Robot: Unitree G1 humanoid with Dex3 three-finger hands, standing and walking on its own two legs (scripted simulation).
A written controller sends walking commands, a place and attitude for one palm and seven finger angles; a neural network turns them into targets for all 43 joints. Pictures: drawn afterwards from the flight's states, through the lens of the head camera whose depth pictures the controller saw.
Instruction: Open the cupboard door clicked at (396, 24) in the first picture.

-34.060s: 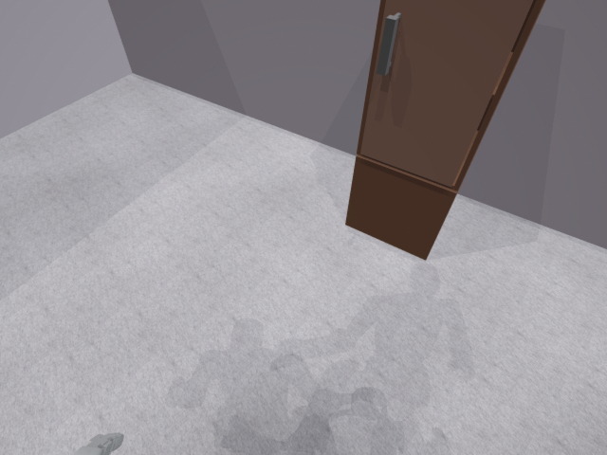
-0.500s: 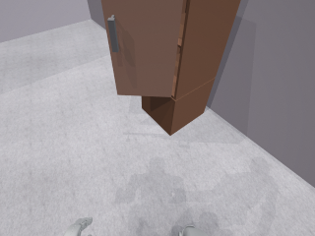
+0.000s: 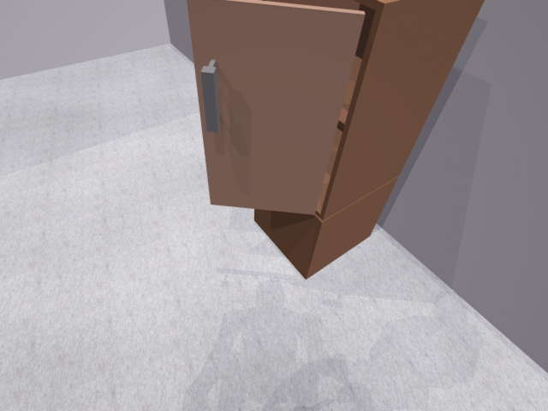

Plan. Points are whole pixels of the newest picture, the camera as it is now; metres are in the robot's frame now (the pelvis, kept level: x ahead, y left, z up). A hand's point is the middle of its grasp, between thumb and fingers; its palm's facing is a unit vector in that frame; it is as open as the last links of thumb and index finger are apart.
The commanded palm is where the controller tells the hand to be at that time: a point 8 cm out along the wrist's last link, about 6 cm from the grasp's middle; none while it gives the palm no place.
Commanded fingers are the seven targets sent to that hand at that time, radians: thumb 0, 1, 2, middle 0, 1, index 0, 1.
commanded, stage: take the last steps up to it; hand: left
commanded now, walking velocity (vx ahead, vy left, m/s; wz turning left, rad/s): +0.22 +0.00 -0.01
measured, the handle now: (213, 96) +0.72 +0.20 +0.07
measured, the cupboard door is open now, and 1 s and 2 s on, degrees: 49 49 49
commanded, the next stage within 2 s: come to a stop and stand still in 0.18 s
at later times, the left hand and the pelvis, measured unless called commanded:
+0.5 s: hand (193, 360) +0.23 +0.15 -0.16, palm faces +0.03 -0.98 -0.20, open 7.3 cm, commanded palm none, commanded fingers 0.00 0.90 0.90 -0.20 -0.30 -0.20 -0.30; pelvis +0.15 -0.02 +0.01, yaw +1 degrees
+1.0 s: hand (172, 402) +0.16 +0.18 -0.16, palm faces +0.00 -0.96 -0.27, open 7.4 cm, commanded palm none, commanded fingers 0.00 0.90 0.90 -0.20 -0.30 -0.20 -0.30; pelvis +0.14 -0.02 +0.00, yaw +0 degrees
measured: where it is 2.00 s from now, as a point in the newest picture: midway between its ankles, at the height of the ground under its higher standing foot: outside the picture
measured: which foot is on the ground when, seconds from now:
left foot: down 0.00-0.34, up 0.36-0.56, down 0.58-1.00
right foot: up 0.00-0.30, down 0.32-0.60, up 0.62-0.88, down 0.90-1.00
